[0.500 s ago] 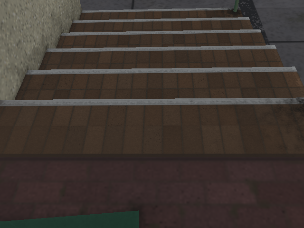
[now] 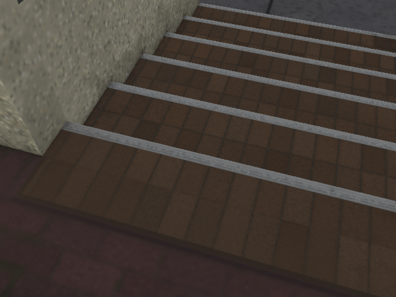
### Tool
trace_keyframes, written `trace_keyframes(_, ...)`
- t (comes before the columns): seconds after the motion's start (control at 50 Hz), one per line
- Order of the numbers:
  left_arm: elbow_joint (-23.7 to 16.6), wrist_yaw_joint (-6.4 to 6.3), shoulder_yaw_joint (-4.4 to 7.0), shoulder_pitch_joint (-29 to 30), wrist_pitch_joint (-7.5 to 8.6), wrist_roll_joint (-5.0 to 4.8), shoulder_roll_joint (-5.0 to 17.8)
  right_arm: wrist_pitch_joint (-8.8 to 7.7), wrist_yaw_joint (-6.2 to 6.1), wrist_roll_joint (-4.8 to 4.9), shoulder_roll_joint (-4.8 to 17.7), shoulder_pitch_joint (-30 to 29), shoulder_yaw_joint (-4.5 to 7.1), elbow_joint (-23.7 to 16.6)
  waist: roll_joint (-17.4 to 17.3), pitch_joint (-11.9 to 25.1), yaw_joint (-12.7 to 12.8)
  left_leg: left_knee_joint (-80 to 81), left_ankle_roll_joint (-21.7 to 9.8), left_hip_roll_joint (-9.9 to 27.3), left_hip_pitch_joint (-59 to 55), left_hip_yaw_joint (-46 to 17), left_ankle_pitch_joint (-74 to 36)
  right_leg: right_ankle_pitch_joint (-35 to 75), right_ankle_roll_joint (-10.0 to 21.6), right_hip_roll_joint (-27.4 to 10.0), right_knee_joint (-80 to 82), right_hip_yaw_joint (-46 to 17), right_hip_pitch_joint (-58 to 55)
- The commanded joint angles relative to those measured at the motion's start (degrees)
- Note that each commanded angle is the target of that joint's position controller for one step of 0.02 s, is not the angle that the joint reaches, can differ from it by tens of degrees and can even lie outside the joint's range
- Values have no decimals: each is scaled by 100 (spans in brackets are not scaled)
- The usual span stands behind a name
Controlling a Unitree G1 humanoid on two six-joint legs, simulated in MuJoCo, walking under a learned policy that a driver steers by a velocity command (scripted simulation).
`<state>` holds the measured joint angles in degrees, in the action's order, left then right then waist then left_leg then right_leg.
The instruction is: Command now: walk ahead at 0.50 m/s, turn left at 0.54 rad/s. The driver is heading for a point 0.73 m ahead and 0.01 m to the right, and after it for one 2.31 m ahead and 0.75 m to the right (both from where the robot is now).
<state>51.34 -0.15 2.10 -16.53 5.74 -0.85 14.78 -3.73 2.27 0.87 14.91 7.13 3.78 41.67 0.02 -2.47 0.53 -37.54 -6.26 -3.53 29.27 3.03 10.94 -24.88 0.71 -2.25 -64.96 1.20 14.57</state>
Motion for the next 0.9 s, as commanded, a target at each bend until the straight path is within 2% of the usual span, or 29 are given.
trace_keyframes(0.02,-787,32,167,549,376,-12,732,-51,-76,1,763,890,225,-182,106,842,-296,2171,-1152,1645,-2903,-2956,-184,516,147,-316,-613,-657,2829)
trace_keyframes(0.04,-759,-12,227,423,292,65,769,-53,-78,-37,597,610,171,-286,17,655,-57,2302,-1051,1431,-2244,-2493,-605,698,98,-475,-224,-645,2367)
trace_keyframes(0.08,-758,-25,245,203,118,116,649,-71,-99,-46,575,476,165,-367,-149,581,133,2494,-1074,1213,-1603,-2082,-1077,908,-63,-507,205,-538,1915)
trace_keyframes(0.14,-893,-59,210,541,18,168,482,-124,-191,-30,744,778,205,-262,-231,442,38,2629,-1048,1085,-1359,-1554,-1549,1756,-303,-468,1129,-391,1999)
trace_keyframes(0.2,-1016,-20,149,1106,45,134,357,-111,-244,6,767,1066,202,-136,-362,353,-232,2580,-785,917,-1424,-1268,-1114,2915,-315,-337,2421,-363,1864)
trace_keyframes(0.24,-1088,35,128,1425,76,89,355,-109,-254,21,840,1194,211,-69,-454,281,-395,2523,-715,988,-1506,-1308,-757,3368,-292,-229,2991,-341,1724)
trace_keyframes(0.28,-1178,93,132,1668,106,48,428,-104,-252,37,868,1336,214,16,-447,192,-515,2363,-722,1164,-1762,-1484,-534,3371,-232,-203,3261,-387,1794)
trace_keyframes(0.32,-1282,166,143,1862,147,48,514,-73,-266,45,877,1471,216,97,-414,118,-584,2054,-703,1347,-2170,-1683,-496,3096,-108,-186,3516,-441,1986)
trace_keyframes(0.38,-1325,242,171,1718,205,36,619,0,-307,16,953,1502,243,150,-558,111,-449,1617,-568,1584,-2568,-1969,-946,2352,116,-126,3707,-422,1820)
trace_keyframes(0.4,-1273,246,194,1492,225,38,662,32,-307,13,966,1456,246,146,-583,177,-315,1375,-490,1555,-2599,-1968,-1335,2153,211,-47,3809,-310,1494)
trace_keyframes(0.42,-1111,230,269,958,244,65,774,55,-296,19,924,1367,220,117,-487,449,-23,796,-373,1314,-2535,-1811,-2055,2222,355,105,4014,-145,719)
trace_keyframes(0.44,-641,88,195,-225,194,411,897,-241,94,-940,301,1927,-117,594,454,1119,366,-252,16,746,-2287,-1446,-2130,3190,709,-74,3568,-205,-1072)
trace_keyframes(0.46,-624,90,202,-1127,123,518,1121,-394,267,-869,-287,2849,-207,518,1480,2443,224,-1871,401,-339,-536,-1067,543,3520,2046,-1139,3446,-1853,-3761)
trace_keyframes(0.48,-528,144,163,-1719,48,521,1033,-526,377,-619,72,2562,-184,449,1781,2349,767,-3537,570,-738,1763,-1035,2731,1505,2606,-1930,4410,-4278,-4966)
trace_keyframes(0.5,-400,105,217,-1581,84,509,908,-529,349,-419,506,1205,-51,237,731,633,1036,-4137,361,-274,3020,-1277,2054,-94,1808,-1725,4824,-3978,-3889)
trace_keyframes(0.52,-412,105,180,-1014,79,397,826,-491,201,-393,502,910,-65,265,419,122,724,-4088,237,190,2759,-1184,1218,-272,1485,-1554,5057,-3237,-2618)
trace_keyframes(0.54,-511,91,9,-558,69,380,389,-441,92,-519,557,1076,-75,355,347,332,388,-3591,162,527,2134,-1185,614,238,1472,-1442,5277,-2795,-1897)
trace_keyframes(0.56,-511,70,-96,-335,95,385,98,-388,44,-672,381,1029,-142,351,524,262,145,-3271,127,765,1630,-1181,320,858,1462,-1339,5455,-2395,-1280)
trace_keyframes(0.58,-624,23,-148,-34,98,405,-45,-314,50,-726,236,963,-197,369,420,280,-27,-3008,175,895,1260,-1072,303,1175,1450,-1281,5643,-2146,-845)
trace_keyframes(0.6,-695,-4,-117,120,124,410,21,-254,61,-666,170,876,-213,358,317,309,-66,-2719,267,921,1154,-921,347,1372,1474,-1163,5772,-1846,-682)
trace_keyframes(0.62,-684,-10,-61,75,171,438,179,-216,77,-599,116,741,-248,328,328,282,-12,-2368,365,938,1271,-817,-5,1697,1514,-1047,5826,-1573,-675)
trace_keyframes(0.64,-629,27,-16,-86,203,500,309,-190,94,-560,107,589,-270,298,256,248,63,-1966,464,961,1425,-722,-454,2133,1582,-1003,5823,-1361,-716)
trace_keyframes(0.68,-463,145,20,-474,228,563,378,-145,118,-544,-41,358,-321,252,178,238,154,-1154,578,937,1381,-455,-1264,3062,1639,-874,5706,-933,-667)
trace_keyframes(0.72,-273,291,13,-786,214,516,341,-69,170,-527,-147,45,-362,165,238,127,209,-483,533,794,895,-216,-1891,3553,1580,-705,5637,-615,-284)
trace_keyframes(0.78,10,453,9,-1196,201,494,353,36,198,-520,0,-446,-320,-50,370,-39,249,3,370,666,810,-247,-2140,3757,1569,-862,5542,-677,-576)
trace_keyframes(0.86,280,455,8,-1504,148,486,382,63,115,-456,133,-1186,-250,-307,339,-137,322,683,198,548,1108,-273,-1618,4076,1366,-1083,5391,-767,-1877)
trace_keyframes(0.9,410,458,49,-1587,86,495,488,72,74,-428,187,-1443,-212,-395,379,-134,281,931,109,411,679,-155,-1172,4713,1273,-1105,5231,-830,-2103)
